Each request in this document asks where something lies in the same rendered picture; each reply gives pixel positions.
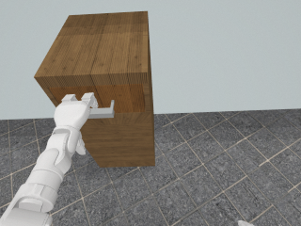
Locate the cabinet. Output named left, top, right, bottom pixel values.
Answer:
left=34, top=10, right=155, bottom=168

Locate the handle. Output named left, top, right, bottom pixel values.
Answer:
left=88, top=100, right=115, bottom=119

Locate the drawer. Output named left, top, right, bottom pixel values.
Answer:
left=49, top=83, right=146, bottom=113

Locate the left robot forearm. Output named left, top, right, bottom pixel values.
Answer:
left=0, top=125, right=80, bottom=226

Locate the left robot hand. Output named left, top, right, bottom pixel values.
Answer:
left=54, top=92, right=99, bottom=155

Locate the robot left upper arm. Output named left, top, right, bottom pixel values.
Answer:
left=2, top=207, right=53, bottom=226

